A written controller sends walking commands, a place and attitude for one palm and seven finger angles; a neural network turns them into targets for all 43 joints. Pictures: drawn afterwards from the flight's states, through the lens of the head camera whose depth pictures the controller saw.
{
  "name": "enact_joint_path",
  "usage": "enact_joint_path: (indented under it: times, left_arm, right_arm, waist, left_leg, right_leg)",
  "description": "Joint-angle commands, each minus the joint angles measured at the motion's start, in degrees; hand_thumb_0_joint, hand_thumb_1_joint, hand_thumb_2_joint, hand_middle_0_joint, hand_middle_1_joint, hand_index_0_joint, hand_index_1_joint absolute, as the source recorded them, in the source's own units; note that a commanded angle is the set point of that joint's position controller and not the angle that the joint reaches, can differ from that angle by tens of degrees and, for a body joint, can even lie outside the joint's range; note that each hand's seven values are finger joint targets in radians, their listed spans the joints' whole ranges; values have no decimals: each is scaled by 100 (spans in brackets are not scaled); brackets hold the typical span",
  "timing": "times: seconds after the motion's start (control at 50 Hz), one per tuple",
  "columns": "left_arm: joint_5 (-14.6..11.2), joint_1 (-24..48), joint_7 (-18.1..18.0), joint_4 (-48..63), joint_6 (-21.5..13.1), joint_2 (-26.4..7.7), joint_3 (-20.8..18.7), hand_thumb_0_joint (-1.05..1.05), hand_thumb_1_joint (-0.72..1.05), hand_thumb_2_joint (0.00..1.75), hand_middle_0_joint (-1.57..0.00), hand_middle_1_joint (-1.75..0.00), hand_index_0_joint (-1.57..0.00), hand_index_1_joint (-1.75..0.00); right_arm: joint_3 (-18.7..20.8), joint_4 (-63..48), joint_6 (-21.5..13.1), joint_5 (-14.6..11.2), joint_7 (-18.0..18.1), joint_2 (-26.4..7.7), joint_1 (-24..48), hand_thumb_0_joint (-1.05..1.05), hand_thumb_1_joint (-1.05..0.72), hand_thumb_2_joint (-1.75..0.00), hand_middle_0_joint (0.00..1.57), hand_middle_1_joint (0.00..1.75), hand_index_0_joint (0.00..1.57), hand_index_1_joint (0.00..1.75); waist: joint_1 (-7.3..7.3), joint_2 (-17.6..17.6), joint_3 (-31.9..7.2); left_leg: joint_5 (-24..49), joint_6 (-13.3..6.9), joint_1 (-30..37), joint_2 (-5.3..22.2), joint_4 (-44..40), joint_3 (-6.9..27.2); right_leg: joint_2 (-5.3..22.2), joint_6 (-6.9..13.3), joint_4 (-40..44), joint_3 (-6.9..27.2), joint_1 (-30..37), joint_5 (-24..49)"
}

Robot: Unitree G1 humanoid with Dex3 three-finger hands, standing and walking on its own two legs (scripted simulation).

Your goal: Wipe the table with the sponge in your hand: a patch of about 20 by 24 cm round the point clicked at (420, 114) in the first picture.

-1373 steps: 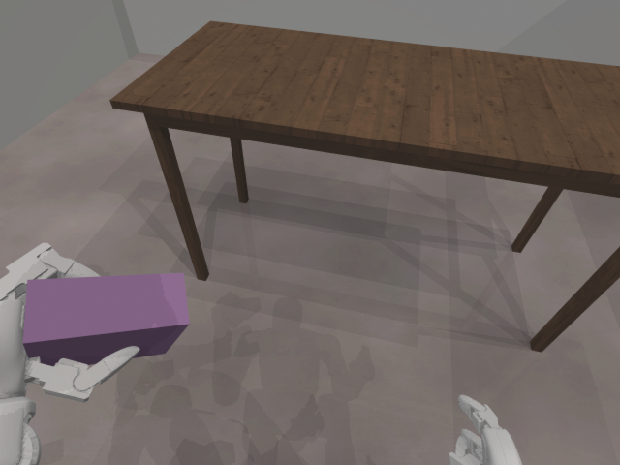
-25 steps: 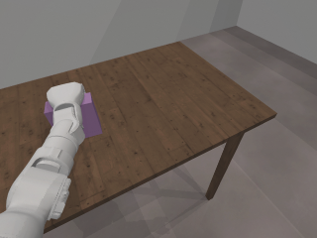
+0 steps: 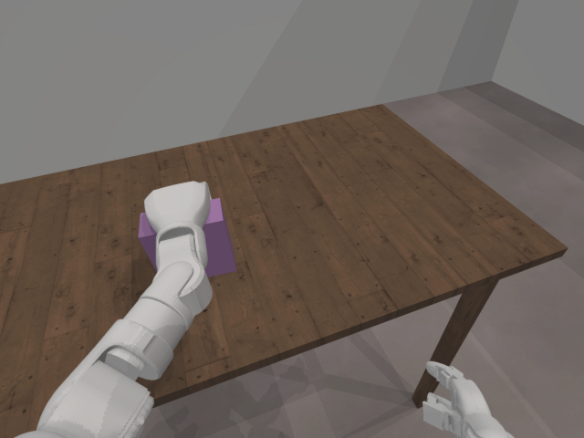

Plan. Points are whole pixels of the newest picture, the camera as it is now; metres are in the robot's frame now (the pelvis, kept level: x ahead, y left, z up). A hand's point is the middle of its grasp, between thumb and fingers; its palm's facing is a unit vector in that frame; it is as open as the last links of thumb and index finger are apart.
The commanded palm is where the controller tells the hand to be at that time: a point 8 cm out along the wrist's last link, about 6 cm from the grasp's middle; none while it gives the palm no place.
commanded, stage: wipe back along the third lane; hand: left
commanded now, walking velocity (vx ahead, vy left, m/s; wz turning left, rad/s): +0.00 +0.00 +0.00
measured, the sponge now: (194, 252) +0.38 +0.20 +0.06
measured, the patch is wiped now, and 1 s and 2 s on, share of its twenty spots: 0.80 0.80 0.80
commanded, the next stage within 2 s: slide back across to the middle lane in 0.94 s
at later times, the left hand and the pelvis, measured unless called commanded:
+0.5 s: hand (206, 255) +0.33 +0.16 +0.11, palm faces +0.08 -0.06 -0.99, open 9.5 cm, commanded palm +0.29 +0.15 +0.14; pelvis +0.00 -0.03 +0.00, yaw +0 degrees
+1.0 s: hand (212, 278) +0.29 +0.14 +0.11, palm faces +0.12 -0.11 -0.99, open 9.5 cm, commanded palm +0.24 +0.13 +0.15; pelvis -0.01 -0.04 +0.00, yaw -2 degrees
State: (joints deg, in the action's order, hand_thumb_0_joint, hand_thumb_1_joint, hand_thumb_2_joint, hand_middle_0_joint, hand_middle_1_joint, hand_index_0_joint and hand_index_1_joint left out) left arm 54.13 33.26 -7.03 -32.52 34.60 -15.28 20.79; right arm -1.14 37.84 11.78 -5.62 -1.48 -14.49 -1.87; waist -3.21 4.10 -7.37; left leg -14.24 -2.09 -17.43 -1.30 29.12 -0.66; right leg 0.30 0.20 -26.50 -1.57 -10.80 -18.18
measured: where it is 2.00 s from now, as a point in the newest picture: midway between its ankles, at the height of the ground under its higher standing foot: outside the picture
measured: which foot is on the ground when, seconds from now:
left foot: down 0.00-1.00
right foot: down 0.00-1.00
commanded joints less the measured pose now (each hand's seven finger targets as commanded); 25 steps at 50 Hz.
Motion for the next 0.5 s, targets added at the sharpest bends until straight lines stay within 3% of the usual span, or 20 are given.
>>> enact_joint_path:
  times: [0.0,0.02,0.06,0.12,0.14,0.2,0.24,0.3,0.32,0.34,0.4,0.42,0.44,0.48]
  left_arm:
    - [-160,1393,259,796,220,-94,-186,0,10,130,-120,-160,-120,-160]
    - [-183,1325,295,971,227,-36,-166,0,10,130,-120,-160,-120,-160]
    - [-160,1200,366,1105,245,105,21,0,10,130,-120,-160,-120,-160]
    - [-186,642,444,1520,231,-70,-157,0,10,130,-120,-160,-120,-160]
    - [-210,518,478,1687,228,82,18,0,10,130,-120,-160,-120,-160]
    - [-204,283,521,2001,282,84,86,0,10,130,-120,-160,-120,-160]
    - [-247,-29,498,2211,295,4,-50,0,10,130,-120,-160,-120,-160]
    - [-211,-45,527,2471,412,105,167,0,10,130,-120,-160,-120,-160]
    - [-184,-53,516,2519,437,-78,-21,0,10,130,-120,-160,-120,-160]
    - [-202,-41,499,2626,461,31,78,0,10,130,-120,-160,-120,-160]
    - [-193,-89,503,2543,543,-116,-15,0,10,130,-120,-160,-120,-160]
    - [-185,-201,486,2596,554,-385,-301,0,10,130,-120,-160,-120,-160]
    - [-174,-227,490,2649,550,-173,-87,0,10,130,-120,-160,-120,-160]
    - [-198,-416,536,2687,560,-98,-1,0,10,130,-120,-160,-120,-160]
  right_arm:
    - [179,-821,-183,17,-11,-697,951,0,-90,-90,20,30,20,30]
    - [182,-874,-178,30,-20,-690,988,0,-90,-90,20,30,20,30]
    - [151,-904,-155,21,-49,-679,1039,0,-90,-90,20,30,20,30]
    - [161,-1013,-139,32,-105,-688,1116,0,-90,-90,20,30,20,30]
    - [138,-1058,-131,26,-119,-667,1158,0,-90,-90,20,30,20,30]
    - [123,-1092,-108,-3,-167,-649,1226,0,-90,-90,20,30,20,30]
    - [126,-1125,-125,4,-177,-659,1293,0,-90,-90,20,30,20,30]
    - [96,-1137,-118,-25,-189,-637,1412,0,-90,-90,20,30,20,30]
    - [113,-1125,-122,-19,-175,-664,1424,0,-90,-90,20,30,20,30]
    - [105,-1149,-156,-20,-181,-644,1445,0,-90,-90,20,30,20,30]
    - [79,-1094,-180,-29,-140,-650,1511,0,-90,-90,20,30,20,30]
    - [95,-1095,-192,-7,-119,-688,1504,0,-90,-90,20,30,20,30]
    - [83,-1128,-211,-22,-123,-654,1538,0,-90,-90,20,30,20,30]
    - [78,-1143,-219,-31,-141,-634,1563,0,-90,-90,20,30,20,30]
  waist:
    - [91,-571,-993]
    - [76,-717,-1119]
    - [104,-663,-1031]
    - [2,-804,-1197]
    - [24,-756,-1116]
    - [3,-690,-933]
    - [-37,-894,-905]
    - [-17,-798,-724]
    - [-31,-943,-673]
    - [-43,-844,-786]
    - [-55,-926,-664]
    - [-103,-1035,-729]
    - [-66,-1011,-762]
    - [-81,-945,-670]
  left_leg:
    - [1918,-15,1144,91,-194,159]
    - [2021,-19,1144,95,-184,161]
    - [2052,-31,1133,79,-133,130]
    - [2332,-38,1124,77,-55,141]
    - [2326,-53,1115,69,-44,110]
    - [2173,-47,1065,70,-68,91]
    - [2189,-56,1028,68,-58,64]
    - [1966,-50,989,56,-115,34]
    - [1852,-50,956,80,-150,54]
    - [1875,-67,991,46,-122,9]
    - [1670,-59,910,16,-153,-42]
    - [1619,-57,890,27,-176,-23]
    - [1631,-68,895,8,-136,-71]
    - [1578,-67,892,1,-146,-75]
  right_leg:
    - [-315,430,175,-201,-126,2075]
    - [-317,427,139,-221,4,2231]
    - [-290,422,103,-198,0,2371]
    - [-285,425,19,-153,252,2808]
    - [-265,402,1,-158,257,2864]
    - [-266,401,10,-152,189,2725]
    - [-266,392,-10,-128,303,2878]
    - [-257,379,30,-112,201,2637]
    - [-278,390,66,-61,181,2510]
    - [-256,376,30,-65,244,2594]
    - [-233,346,85,5,223,2483]
    - [-253,356,104,81,294,2454]
    - [-222,333,67,64,304,2510]
    - [-217,323,85,53,278,2453]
